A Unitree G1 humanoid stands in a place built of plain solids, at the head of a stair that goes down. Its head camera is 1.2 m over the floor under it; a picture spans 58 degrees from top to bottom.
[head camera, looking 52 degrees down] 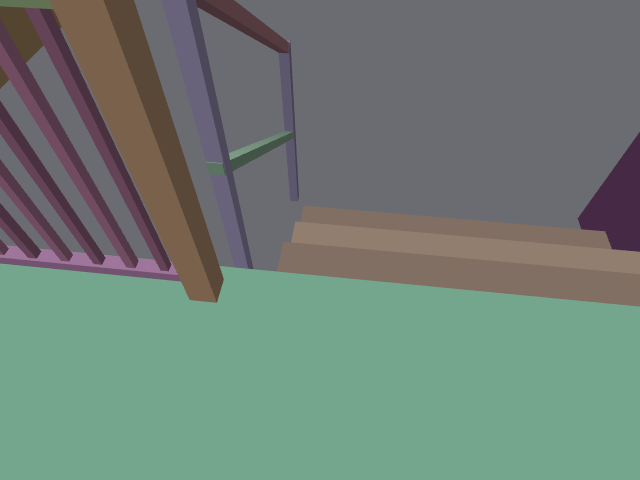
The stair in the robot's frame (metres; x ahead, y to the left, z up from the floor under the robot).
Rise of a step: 0.18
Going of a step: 0.26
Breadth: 1.57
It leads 7 degrees to the right of straight ahead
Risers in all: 4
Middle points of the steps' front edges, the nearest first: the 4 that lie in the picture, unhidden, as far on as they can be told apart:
0.72 -0.60 0.00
0.98 -0.63 -0.17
1.24 -0.66 -0.35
1.49 -0.69 -0.52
